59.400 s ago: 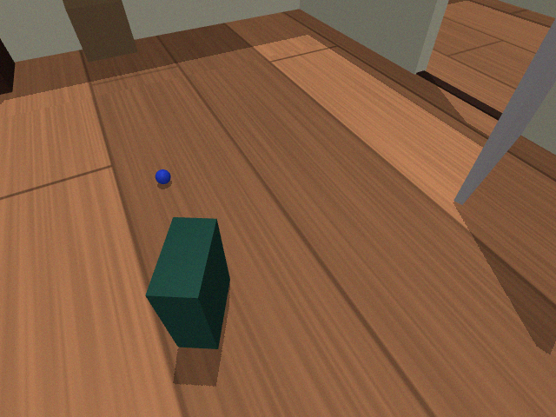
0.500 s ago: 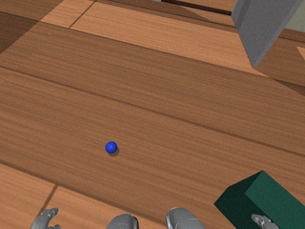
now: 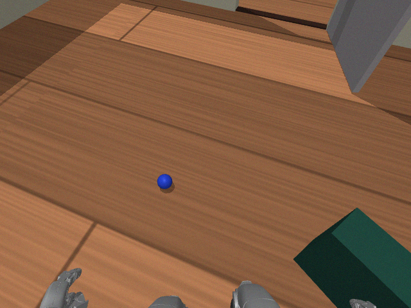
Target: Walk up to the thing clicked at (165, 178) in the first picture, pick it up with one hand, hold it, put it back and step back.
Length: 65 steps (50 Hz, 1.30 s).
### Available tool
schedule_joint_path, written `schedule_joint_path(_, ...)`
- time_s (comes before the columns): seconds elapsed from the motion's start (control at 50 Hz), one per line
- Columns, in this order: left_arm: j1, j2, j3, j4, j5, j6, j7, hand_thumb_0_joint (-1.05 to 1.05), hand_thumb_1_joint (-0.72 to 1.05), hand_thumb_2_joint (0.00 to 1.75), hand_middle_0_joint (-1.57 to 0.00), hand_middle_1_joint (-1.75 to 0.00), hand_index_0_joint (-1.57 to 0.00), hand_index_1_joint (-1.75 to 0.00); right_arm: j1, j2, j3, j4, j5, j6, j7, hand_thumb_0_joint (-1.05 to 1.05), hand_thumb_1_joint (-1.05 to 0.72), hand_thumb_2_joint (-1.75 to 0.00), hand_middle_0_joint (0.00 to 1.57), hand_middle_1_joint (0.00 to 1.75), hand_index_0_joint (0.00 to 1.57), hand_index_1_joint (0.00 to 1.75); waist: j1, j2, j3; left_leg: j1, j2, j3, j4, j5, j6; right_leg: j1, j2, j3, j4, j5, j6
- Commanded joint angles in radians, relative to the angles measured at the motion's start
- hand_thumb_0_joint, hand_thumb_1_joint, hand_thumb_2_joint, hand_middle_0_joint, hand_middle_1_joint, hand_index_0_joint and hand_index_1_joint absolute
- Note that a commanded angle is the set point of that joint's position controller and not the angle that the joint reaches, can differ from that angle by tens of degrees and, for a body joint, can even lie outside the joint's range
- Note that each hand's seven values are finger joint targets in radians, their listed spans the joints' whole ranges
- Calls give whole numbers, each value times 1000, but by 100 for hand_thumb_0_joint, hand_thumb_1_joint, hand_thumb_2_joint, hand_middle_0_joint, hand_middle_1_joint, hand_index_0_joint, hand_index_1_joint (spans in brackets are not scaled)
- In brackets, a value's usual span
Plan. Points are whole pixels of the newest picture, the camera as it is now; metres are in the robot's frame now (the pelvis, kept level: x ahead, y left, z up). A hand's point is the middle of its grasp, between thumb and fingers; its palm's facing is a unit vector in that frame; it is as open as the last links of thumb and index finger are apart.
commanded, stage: step back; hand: left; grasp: from above
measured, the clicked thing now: (164, 181) +0.75 +0.23 -0.71
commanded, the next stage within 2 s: none
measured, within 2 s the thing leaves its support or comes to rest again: neither
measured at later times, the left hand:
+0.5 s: hand out of the picture -0.09 +0.24 -0.13, palm faces -0.04 -0.91 -0.42, open 7.4 cm
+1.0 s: hand out of the picture -0.25 +0.23 -0.15, palm faces -0.06 -0.91 -0.41, open 7.4 cm
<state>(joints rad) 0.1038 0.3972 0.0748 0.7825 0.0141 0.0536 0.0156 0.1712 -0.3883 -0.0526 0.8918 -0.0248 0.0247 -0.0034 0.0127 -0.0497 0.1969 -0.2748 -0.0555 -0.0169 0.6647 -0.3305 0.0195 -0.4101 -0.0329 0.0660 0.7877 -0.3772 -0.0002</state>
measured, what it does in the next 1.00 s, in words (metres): walks backwards: right foot, then left foot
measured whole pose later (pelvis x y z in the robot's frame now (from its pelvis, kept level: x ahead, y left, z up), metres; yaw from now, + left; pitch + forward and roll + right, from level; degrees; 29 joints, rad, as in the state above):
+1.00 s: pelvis -0.35 -0.04 -0.01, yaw -5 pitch -3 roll -1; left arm 0.18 0.39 0.08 0.88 0.02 0.04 0.00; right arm 0.07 -0.41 -0.04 0.81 -0.02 0.04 -0.01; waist 0.02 0.04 0.17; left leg -0.48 0.08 0.00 0.66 -0.15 -0.02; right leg -0.21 0.03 0.02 0.67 -0.44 0.00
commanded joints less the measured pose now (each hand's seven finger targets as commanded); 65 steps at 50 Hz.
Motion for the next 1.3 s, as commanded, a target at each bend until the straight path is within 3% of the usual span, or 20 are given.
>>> schedule_joint_path(0.0, -7, 185, 62, -71, -4, -9, 26, 0, 90, 90, -20, -30, -20, -30, -26, -296, -76, -102, -6, -34, -17, 0, -90, -90, 20, 30, 20, 30, -32, 142, -215, 28, 392, -380, -285, 498, 246, -71, 128, 164, 445, -222, -35)
schedule_joint_path(0.2, 111, 164, 62, -37, -1, -20, -1, 0, 90, 90, -20, -30, -20, -30, -24, -261, -70, -144, -7, -21, -30, 0, -90, -90, 20, 30, 20, 30, -33, 228, -254, 152, 330, -226, -196, 395, 234, 3, 55, 35, 106, -137, 20)
schedule_joint_path(0.28, 269, 157, 70, 58, 9, -33, -9, 0, 90, 90, -20, -30, -20, -30, -74, -276, -71, -154, 4, 7, -22, 0, -90, -90, 20, 30, 20, 30, 20, 246, -296, -42, 251, -165, -119, 203, 130, 286, 58, -85, -340, 92, -22)
schedule_joint_path(0.3, 246, 198, 81, 45, 26, -39, -9, 0, 90, 90, -20, -30, -20, -30, -46, -232, -58, -151, 10, 10, -20, 0, -90, -90, 20, 30, 20, 30, 7, 138, -260, -184, 181, -139, -45, 55, 67, 323, 4, 40, -363, 58, -45)
schedule_joint_path(0.32, 220, 305, 109, 10, 31, -40, -11, 0, 90, 90, -20, -30, -20, -30, -87, -174, -46, -186, 23, 3, -21, 0, -90, -90, 20, 30, 20, 30, 37, -163, -209, -347, -17, -60, 157, -155, -5, 249, -220, 380, -450, 5, -157)
schedule_joint_path(0.34, 138, 391, 120, -30, 32, -36, -8, 0, 90, 90, -20, -30, -20, -30, -115, -206, -62, -180, 14, 8, -36, 0, -90, -90, 20, 30, 20, 30, 72, -253, -160, -265, -34, -120, 412, -280, -34, -12, -410, 567, -539, -24, -310)
schedule_joint_path(0.4, -54, 255, 80, -66, 28, -47, 10, 0, 90, 90, -20, -30, -20, -30, 1, -203, -59, -111, 28, 7, -32, 0, -90, -90, 20, 30, 20, 30, -56, -74, -100, -230, -69, -169, 559, -135, -19, -24, -218, 202, -399, 257, -194)
schedule_joint_path(0.52, 84, 222, 75, -64, 33, -38, 26, 0, 90, 90, -20, -30, -20, -30, -12, -170, -40, -128, 12, -9, -26, 0, -90, -90, 20, 30, 20, 30, 41, -145, -198, -228, 4, -59, 204, -199, -34, 309, -222, 161, -283, 493, -201)
schedule_joint_path(0.58, 47, 230, 65, -74, 10, -22, 22, 0, 90, 90, -20, -30, -20, -30, 78, -161, -47, -86, 5, -15, -21, 0, -90, -90, 20, 30, 20, 30, -1, -138, -252, -53, 19, 24, -145, -29, -12, 306, -196, 121, -167, 539, -167)
schedule_joint_path(0.62, 75, 170, 39, -83, 3, -5, 15, 0, 90, 90, -20, -30, -20, -30, 84, -227, -72, -78, -15, -20, -23, 0, -90, -90, 20, 30, 20, 30, 8, 23, -259, 126, 146, -169, -296, 198, 36, 78, -108, 73, -45, 291, -79)
schedule_joint_path(0.66, -15, 202, 60, -85, 5, -5, 31, 0, 90, 90, -20, -30, -20, -30, 29, -389, -100, -114, -10, -18, -11, 0, -90, -90, 20, 30, 20, 30, -59, 265, -229, -63, 461, -564, -345, 358, 285, -4, 93, 58, 334, -296, -16)
schedule_joint_path(0.74, 99, 191, 61, -19, -14, 0, 21, 0, 90, 90, -20, -30, -20, -30, -70, -258, -59, -117, -11, -24, -32, 0, -90, -90, 20, 30, 20, 30, 32, 160, -204, -21, 319, -252, -240, 439, 214, -44, 114, 121, 516, -133, -23)
schedule_joint_path(0.88, 88, 168, 52, -4, 3, -20, 1, 0, 90, 90, -20, -30, -20, -30, -17, -264, -67, -116, -15, 2, -25, 0, -90, -90, 20, 30, 20, 30, -32, 244, -249, 123, 306, -230, -210, 326, 211, 46, 56, -21, 3, -145, 14)
schedule_joint_path(0.94, 228, 159, 53, 75, 8, -30, -1, 0, 90, 90, -20, -30, -20, -30, -74, -272, -63, -123, 4, 24, -18, 0, -90, -90, 20, 30, 20, 30, 23, 256, -310, 25, 260, -170, -144, 262, 135, 248, 66, -100, -344, 60, -22)
schedule_joint_path(0.98, 209, 293, 90, 60, 40, -37, 2, 0, 90, 90, -20, -30, -20, -30, -93, -165, -35, -156, 17, 17, -16, 0, -90, -90, 20, 30, 20, 30, 38, -96, -234, -319, 29, -85, 97, -84, 12, 289, -187, 306, -424, 21, -125)
schedule_joint_path(1.0, 128, 402, 108, 17, 40, -30, 4, 0, 90, 90, -20, -30, -20, -30, -134, -181, -49, -162, 10, 22, -34, 0, -90, -90, 20, 30, 20, 30, 90, -268, -161, -278, -25, -101, 352, -279, -34, -4, -417, 553, -548, -49, -302)
schedule_joint_path(1.02, 70, 374, 100, -12, 34, -40, 10, 0, 90, 90, -20, -30, -20, -30, -131, -224, -65, -152, 9, 27, -35, 0, -90, -90, 20, 30, 20, 30, 47, -166, -102, -237, 6, -217, 503, -253, -44, -117, -430, 529, -560, -56, -314)
schedule_joint_path(1.08, -28, 235, 67, -12, 36, -58, 16, 0, 90, 90, -20, -30, -20, -30, -16, -192, -49, -83, 15, 12, -26, 0, -90, -90, 20, 30, 20, 30, -34, -48, -134, -226, -52, -153, 525, -102, -31, 27, -193, 152, -378, 191, -169)
schedule_joint_path(1.2, 117, 260, 85, 23, 40, -74, 6, 0, 90, 90, -20, -30, -20, -30, -58, -195, -47, -70, -9, -13, -3, 0, -90, -90, 20, 30, 20, 30, 74, -129, -166, -249, 47, -63, 141, -202, -47, 283, -235, 239, -433, -262, -196)
schedule_joint_path(1.28, 72, 244, 58, 32, 29, -56, -10, 0, 90, 90, -20, -30, -20, -30, 79, -177, -61, 22, -8, -39, 9, 0, -90, -90, 20, 30, 20, 30, -7, -82, -172, 156, 10, 46, -290, -41, 0, 54, -170, 98, -343, -215, -131)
